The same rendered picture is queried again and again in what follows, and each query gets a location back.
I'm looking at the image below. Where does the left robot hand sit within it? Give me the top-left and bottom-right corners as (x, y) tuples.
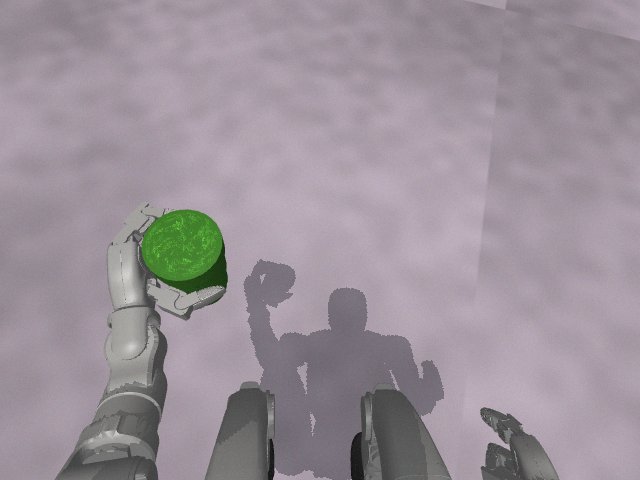
(107, 202), (226, 321)

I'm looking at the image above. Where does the right robot hand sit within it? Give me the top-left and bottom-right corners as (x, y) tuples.
(480, 408), (559, 480)

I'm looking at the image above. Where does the left robot arm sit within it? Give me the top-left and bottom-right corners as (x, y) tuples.
(55, 305), (167, 480)

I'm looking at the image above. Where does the cup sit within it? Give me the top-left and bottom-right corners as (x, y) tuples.
(142, 210), (228, 306)

